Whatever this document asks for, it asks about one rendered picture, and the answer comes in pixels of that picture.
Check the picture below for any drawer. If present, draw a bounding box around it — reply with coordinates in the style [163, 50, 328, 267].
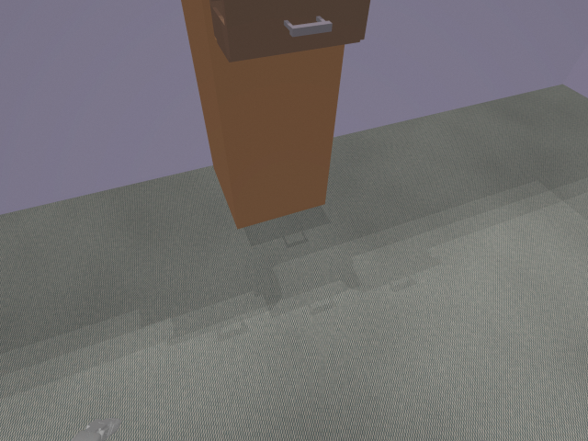
[209, 0, 370, 62]

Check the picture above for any handle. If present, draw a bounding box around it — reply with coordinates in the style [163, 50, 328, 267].
[284, 16, 333, 37]

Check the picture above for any robot left hand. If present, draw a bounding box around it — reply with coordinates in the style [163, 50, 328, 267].
[71, 418, 121, 441]

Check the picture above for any cabinet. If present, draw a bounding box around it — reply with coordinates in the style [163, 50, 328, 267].
[181, 0, 345, 230]

